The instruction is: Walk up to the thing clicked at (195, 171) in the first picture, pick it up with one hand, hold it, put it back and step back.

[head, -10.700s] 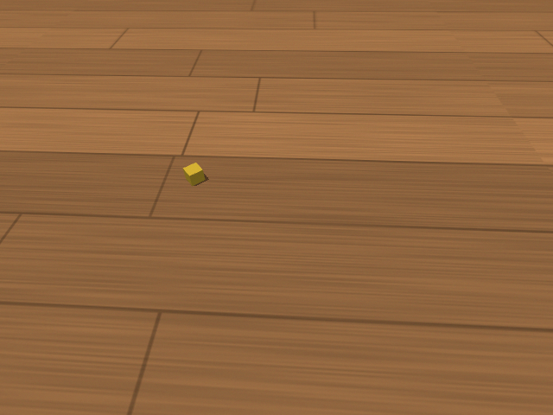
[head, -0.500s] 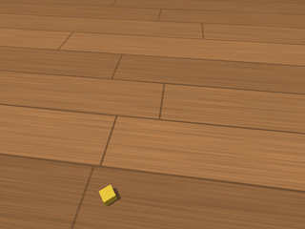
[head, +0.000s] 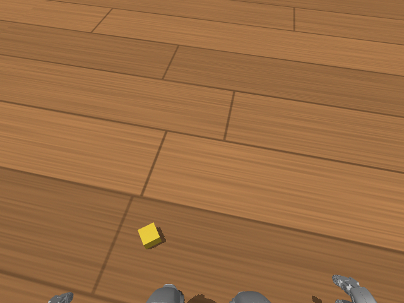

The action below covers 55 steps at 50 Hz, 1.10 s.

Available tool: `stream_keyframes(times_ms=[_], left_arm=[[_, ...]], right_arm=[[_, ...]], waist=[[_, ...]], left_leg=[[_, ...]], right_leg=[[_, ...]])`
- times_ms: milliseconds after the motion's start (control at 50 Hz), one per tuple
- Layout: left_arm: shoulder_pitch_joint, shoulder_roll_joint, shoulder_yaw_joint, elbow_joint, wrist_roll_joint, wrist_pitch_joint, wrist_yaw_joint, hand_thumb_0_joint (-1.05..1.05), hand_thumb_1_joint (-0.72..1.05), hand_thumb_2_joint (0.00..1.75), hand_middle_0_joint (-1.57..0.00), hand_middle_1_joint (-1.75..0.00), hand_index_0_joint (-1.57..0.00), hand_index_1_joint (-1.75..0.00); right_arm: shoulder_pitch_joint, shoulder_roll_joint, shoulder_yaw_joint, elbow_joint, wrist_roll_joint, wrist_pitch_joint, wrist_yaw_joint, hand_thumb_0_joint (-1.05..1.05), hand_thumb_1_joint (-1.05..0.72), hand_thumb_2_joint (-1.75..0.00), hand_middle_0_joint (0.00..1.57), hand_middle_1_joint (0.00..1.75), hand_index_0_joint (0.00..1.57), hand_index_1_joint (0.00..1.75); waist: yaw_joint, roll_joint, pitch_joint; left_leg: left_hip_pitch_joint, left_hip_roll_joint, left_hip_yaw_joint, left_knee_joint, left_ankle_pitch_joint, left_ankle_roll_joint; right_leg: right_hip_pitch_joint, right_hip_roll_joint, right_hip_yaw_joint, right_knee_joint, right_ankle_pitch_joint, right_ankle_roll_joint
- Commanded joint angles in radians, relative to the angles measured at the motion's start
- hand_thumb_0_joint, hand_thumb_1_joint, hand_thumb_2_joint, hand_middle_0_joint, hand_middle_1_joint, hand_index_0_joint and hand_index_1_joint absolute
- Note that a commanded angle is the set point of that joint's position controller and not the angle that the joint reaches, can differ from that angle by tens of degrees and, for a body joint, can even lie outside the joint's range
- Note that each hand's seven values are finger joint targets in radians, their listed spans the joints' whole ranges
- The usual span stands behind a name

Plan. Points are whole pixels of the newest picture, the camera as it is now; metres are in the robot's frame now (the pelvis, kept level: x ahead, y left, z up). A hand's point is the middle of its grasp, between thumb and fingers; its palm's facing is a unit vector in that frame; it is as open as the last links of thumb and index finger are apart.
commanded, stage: walk up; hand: left
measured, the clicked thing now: (149, 235) +0.46 +0.25 -0.72
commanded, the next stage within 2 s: none
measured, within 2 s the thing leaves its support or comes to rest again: neither
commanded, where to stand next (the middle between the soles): +0.08 +0.01 m, yaw +0 degrees
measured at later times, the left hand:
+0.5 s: hand out of the picture +0.04 +0.27 -0.13, palm faces +0.01 -0.92 -0.39, open 7.4 cm
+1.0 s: hand out of the picture +0.06 +0.29 -0.13, palm faces +0.02 -0.92 -0.39, open 7.4 cm
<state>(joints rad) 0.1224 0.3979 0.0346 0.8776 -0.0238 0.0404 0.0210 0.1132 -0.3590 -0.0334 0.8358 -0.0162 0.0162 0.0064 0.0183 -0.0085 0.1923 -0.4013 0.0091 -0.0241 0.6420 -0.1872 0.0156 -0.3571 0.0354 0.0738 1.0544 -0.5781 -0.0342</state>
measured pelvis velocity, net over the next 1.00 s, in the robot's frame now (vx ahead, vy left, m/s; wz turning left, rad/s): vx -0.01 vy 0.01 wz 0.06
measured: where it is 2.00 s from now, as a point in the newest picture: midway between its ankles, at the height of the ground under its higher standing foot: outside the picture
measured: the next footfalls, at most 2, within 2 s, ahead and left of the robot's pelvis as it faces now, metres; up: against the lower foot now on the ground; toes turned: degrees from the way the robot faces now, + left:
right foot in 0.10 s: +0.00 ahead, -0.13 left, +0.00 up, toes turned -1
left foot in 0.36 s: +0.06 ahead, +0.11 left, +0.00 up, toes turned +0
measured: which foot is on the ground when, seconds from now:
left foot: down 0.00-0.14, up 0.16-0.34, down 0.36-0.62, up 0.64-0.86, down 0.88-1.00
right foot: up 0.00-0.08, down 0.10-0.38, up 0.40-0.60, down 0.62-0.92, up 0.94-1.00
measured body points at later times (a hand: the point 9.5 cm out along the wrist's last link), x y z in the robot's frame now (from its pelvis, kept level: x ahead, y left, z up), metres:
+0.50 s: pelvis -0.01 -0.01 +0.01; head +0.01 -0.01 +0.46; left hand +0.03 +0.32 -0.10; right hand +0.06 -0.31 -0.11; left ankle +0.01 +0.11 -0.72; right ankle -0.02 -0.13 -0.68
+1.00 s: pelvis -0.01 +0.01 +0.01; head +0.00 +0.01 +0.46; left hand +0.06 +0.33 -0.10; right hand +0.04 -0.31 -0.11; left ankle -0.02 +0.13 -0.72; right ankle +0.04 -0.14 -0.68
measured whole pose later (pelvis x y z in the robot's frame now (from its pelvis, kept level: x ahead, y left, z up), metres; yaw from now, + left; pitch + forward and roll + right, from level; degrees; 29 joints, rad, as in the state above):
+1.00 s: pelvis -0.01 +0.01 +0.01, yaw +3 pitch -3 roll +1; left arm 0.21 0.42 0.05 0.94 0.02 0.01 -0.02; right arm 0.31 -0.37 -0.05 0.96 -0.03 -0.04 0.04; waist -0.02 -0.03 0.06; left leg -0.19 -0.02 -0.01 0.58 -0.34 0.03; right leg -0.43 -0.02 0.08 0.91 -0.43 -0.03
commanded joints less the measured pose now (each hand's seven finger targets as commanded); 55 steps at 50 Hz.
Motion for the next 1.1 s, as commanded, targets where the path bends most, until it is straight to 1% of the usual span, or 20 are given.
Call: stream_keyframes(times_ms=[0,80,100,120,180,260,320,360,380,400,560,600,620,640,720,840,860,900,960,1080], left_arm=[[0.156,0.175,0.065,-0.001,0.026,-0.03,-0.001,0.0,0.9,0.9,-0.2,-0.3,-0.2,-0.3],[0.208,0.198,0.089,0.031,0.065,-0.053,0.0,0.0,0.9,0.9,-0.2,-0.3,-0.2,-0.3],[0.155,0.271,0.105,-0.008,0.076,-0.059,0.003,0.0,0.9,0.9,-0.2,-0.3,-0.2,-0.3],[0.057,0.348,0.112,-0.039,0.076,-0.063,-0.002,0.0,0.9,0.9,-0.2,-0.3,-0.2,-0.3],[0.001,0.22,0.079,-0.039,0.059,-0.093,0.0,0.0,0.9,0.9,-0.2,-0.3,-0.2,-0.3],[0.106,0.235,0.087,-0.029,0.067,-0.098,-0.014,0.0,0.9,0.9,-0.2,-0.3,-0.2,-0.3],[0.12,0.232,0.075,-0.046,0.044,-0.081,-0.028,0.0,0.9,0.9,-0.2,-0.3,-0.2,-0.3],[0.09,0.136,0.051,-0.079,0.028,-0.077,-0.034,0.0,0.9,0.9,-0.2,-0.3,-0.2,-0.3],[0.062,0.213,0.076,-0.075,0.038,-0.07,-0.018,0.0,0.9,0.9,-0.2,-0.3,-0.2,-0.3],[0.079,0.222,0.07,-0.072,0.038,-0.073,-0.016,0.0,0.9,0.9,-0.2,-0.3,-0.2,-0.3],[0.203,0.158,0.063,0.016,0.035,-0.093,-0.006,0.0,0.9,0.9,-0.2,-0.3,-0.2,-0.3],[0.17,0.283,0.086,0.001,0.054,-0.105,0.013,0.0,0.9,0.9,-0.2,-0.3,-0.2,-0.3],[0.102,0.348,0.094,-0.016,0.046,-0.1,0.017,0.0,0.9,0.9,-0.2,-0.3,-0.2,-0.3],[0.072,0.351,0.096,-0.026,0.049,-0.099,0.021,0.0,0.9,0.9,-0.2,-0.3,-0.2,-0.3],[0.009,0.283,0.091,-0.036,0.054,-0.095,0.021,0.0,0.9,0.9,-0.2,-0.3,-0.2,-0.3],[-0.011,0.235,0.07,-0.036,0.049,-0.064,-0.017,0.0,0.9,0.9,-0.2,-0.3,-0.2,-0.3],[0.022,0.192,0.055,-0.03,0.037,-0.058,-0.018,0.0,0.9,0.9,-0.2,-0.3,-0.2,-0.3],[-0.06,0.216,0.068,-0.084,0.048,-0.062,-0.033,0.0,0.9,0.9,-0.2,-0.3,-0.2,-0.3],[0.0,0.223,0.071,-0.042,0.031,-0.086,-0.042,0.0,0.9,0.9,-0.2,-0.3,-0.2,-0.3],[0.017,0.168,0.059,-0.023,0.037,-0.087,-0.054,0.0,0.9,0.9,-0.2,-0.3,-0.2,-0.3]], right_arm=[[0.034,-0.275,-0.09,-0.07,-0.022,-0.005,-0.012,0.0,-0.9,-0.9,0.2,0.3,0.2,0.3],[0.03,-0.223,-0.066,-0.064,0.001,0.011,-0.009,0.0,-0.9,-0.9,0.2,0.3,0.2,0.3],[-0.019,-0.166,-0.049,-0.086,0.008,0.004,-0.006,0.0,-0.9,-0.9,0.2,0.3,0.2,0.3],[-0.06,-0.233,-0.074,-0.071,0.004,0.002,-0.022,0.0,-0.9,-0.9,0.2,0.3,0.2,0.3],[0.017,-0.195,-0.062,-0.019,0.022,-0.016,-0.01,0.0,-0.9,-0.9,0.2,0.3,0.2,0.3],[0.001,-0.196,-0.048,-0.013,0.002,-0.045,0.003,0.0,-0.9,-0.9,0.2,0.3,0.2,0.3],[0.083,-0.196,-0.063,0.013,-0.006,-0.075,0.001,0.0,-0.9,-0.9,0.2,0.3,0.2,0.3],[0.219,-0.345,-0.112,0.031,-0.021,-0.089,-0.005,0.0,-0.9,-0.9,0.2,0.3,0.2,0.3],[0.251,-0.385,-0.123,0.021,-0.006,-0.09,0.001,0.0,-0.9,-0.9,0.2,0.3,0.2,0.3],[0.22,-0.358,-0.117,0.012,-0.002,-0.09,0.001,0.0,-0.9,-0.9,0.2,0.3,0.2,0.3],[0.023,-0.214,-0.043,-0.035,0.009,-0.028,0.003,0.0,-0.9,-0.9,0.2,0.3,0.2,0.3],[0.064,-0.163,-0.034,-0.043,0.022,-0.006,0.005,0.0,-0.9,-0.9,0.2,0.3,0.2,0.3],[0.101,-0.198,-0.051,-0.021,0.012,0.012,-0.003,0.0,-0.9,-0.9,0.2,0.3,0.2,0.3],[0.109,-0.245,-0.073,-0.007,0.005,0.025,-0.004,0.0,-0.9,-0.9,0.2,0.3,0.2,0.3],[0.202,-0.241,-0.084,0.043,0.007,0.022,0.009,0.0,-0.9,-0.9,0.2,0.3,0.2,0.3],[0.215,-0.201,-0.063,0.105,-0.007,-0.03,0.01,0.0,-0.9,-0.9,0.2,0.3,0.2,0.3],[0.196,-0.221,-0.068,0.105,-0.018,-0.041,0.001,0.0,-0.9,-0.9,0.2,0.3,0.2,0.3],[0.304,-0.459,-0.135,0.08,-0.027,-0.072,0.008,0.0,-0.9,-0.9,0.2,0.3,0.2,0.3],[0.217,-0.335,-0.1,0.044,-0.016,-0.107,0.001,0.0,-0.9,-0.9,0.2,0.3,0.2,0.3],[0.172,-0.278,-0.073,0.009,-0.013,-0.095,-0.002,0.0,-0.9,-0.9,0.2,0.3,0.2,0.3]], waist=[[-0.024,0.192,-0.266],[0.011,0.052,-0.223],[0.031,-0.135,-0.136],[0.03,-0.149,-0.086],[-0.026,-0.062,-0.119],[0.035,-0.187,-0.16],[-0.012,-0.136,-0.191],[-0.076,0.171,-0.259],[-0.087,0.133,-0.205],[-0.059,0.065,-0.161],[0.038,0.15,-0.162],[0.014,-0.081,-0.149],[-0.002,-0.125,-0.154],[-0.008,-0.08,-0.122],[-0.03,-0.156,-0.154],[-0.03,-0.148,-0.178],[-0.026,-0.065,-0.186],[-0.115,0.194,-0.1],[-0.054,0.054,-0.007],[-0.038,0.173,-0.075]], left_leg=[[0.165,0.217,-0.262,-0.224,-0.094,0.202],[-0.052,0.138,-0.192,-0.05,-0.154,0.082],[-0.187,-0.025,-0.101,0.082,-0.299,0.008],[-0.052,-0.04,-0.128,0.259,-0.374,-0.015],[-0.046,-0.05,-0.124,0.274,-0.265,-0.012],[-0.031,-0.031,0.01,0.022,-0.264,-0.009],[0.232,-0.057,0.041,-0.248,-0.089,0.024],[0.542,0.258,-0.504,-0.336,-0.16,0.181],[0.406,0.384,-0.613,-0.373,-0.189,0.3],[0.338,0.356,-0.532,-0.361,-0.135,0.306],[-0.01,0.127,-0.125,-0.129,0.073,0.101],[-0.108,-0.036,-0.083,0.1,-0.142,0.005],[-0.027,-0.048,-0.086,0.285,-0.389,-0.004],[0.008,-0.027,-0.144,0.408,-0.395,-0.005],[-0.019,-0.011,-0.127,0.418,-0.272,-0.01],[0.221,-0.034,0.064,-0.211,-0.144,-0.012],[0.293,-0.013,-0.003,-0.269,-0.1,0.0],[0.296,0.374,-0.71,-0.525,-0.887,0.23],[0.339,0.275,-0.446,-0.43,-0.424,0.204],[0.163,0.196,-0.092,-0.284,0.245,0.165]], right_leg=[[0.043,-0.025,-0.075,-0.232,0.009,0.021],[0.247,-0.07,0.049,-0.65,0.106,-0.034],[0.128,-0.31,0.433,-0.79,-0.062,-0.129],[-0.098,-0.442,0.525,-0.807,-0.022,-0.234],[0.096,-0.288,0.204,-0.665,0.507,-0.16],[0.296,-0.259,0.131,-0.63,0.558,-0.139],[0.192,-0.227,0.052,-0.48,0.632,-0.098],[-0.227,-0.007,-0.111,-0.109,0.205,0.004],[-0.22,-0.053,-0.016,-0.055,-0.062,-0.004],[-0.206,-0.066,0.026,-0.009,-0.034,-0.006],[0.263,-0.03,-0.096,-0.562,0.381,0.014],[0.236,-0.284,0.274,-0.737,0.396,-0.06],[0.066,-0.472,0.44,-0.813,0.295,-0.187],[-0.006,-0.471,0.448,-0.789,0.265,-0.237],[0.053,-0.3,0.184,-0.743,0.109,-0.151],[0.018,-0.223,0.073,-0.582,0.106,-0.111],[-0.037,-0.191,0.042,-0.498,0.169,-0.064],[-0.412,-0.019,-0.029,-0.088,-0.031,0.002],[-0.411,-0.093,0.094,-0.088,0.201,-0.006],[-0.036,-0.078,-0.075,-0.344,0.259,0.026]])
